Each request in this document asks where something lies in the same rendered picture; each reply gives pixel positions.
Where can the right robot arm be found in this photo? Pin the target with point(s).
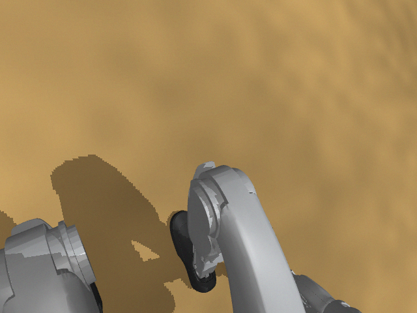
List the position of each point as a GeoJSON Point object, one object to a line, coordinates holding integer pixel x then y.
{"type": "Point", "coordinates": [339, 306]}

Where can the right robot foot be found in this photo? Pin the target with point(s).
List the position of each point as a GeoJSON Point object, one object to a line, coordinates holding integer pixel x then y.
{"type": "Point", "coordinates": [184, 247]}

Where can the right robot hand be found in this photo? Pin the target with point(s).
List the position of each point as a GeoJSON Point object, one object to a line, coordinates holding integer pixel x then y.
{"type": "Point", "coordinates": [314, 297]}

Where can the left robot foot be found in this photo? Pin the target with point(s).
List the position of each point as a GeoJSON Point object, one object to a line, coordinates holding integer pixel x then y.
{"type": "Point", "coordinates": [97, 296]}

